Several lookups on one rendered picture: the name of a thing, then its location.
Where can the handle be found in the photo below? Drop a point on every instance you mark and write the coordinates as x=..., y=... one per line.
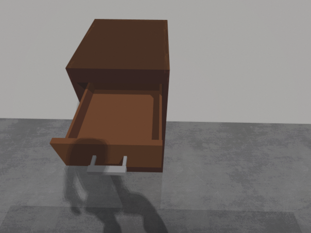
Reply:
x=107, y=170

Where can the drawer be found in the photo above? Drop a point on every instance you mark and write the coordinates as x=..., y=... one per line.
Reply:
x=114, y=120

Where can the cabinet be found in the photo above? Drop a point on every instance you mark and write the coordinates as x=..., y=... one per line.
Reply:
x=124, y=51

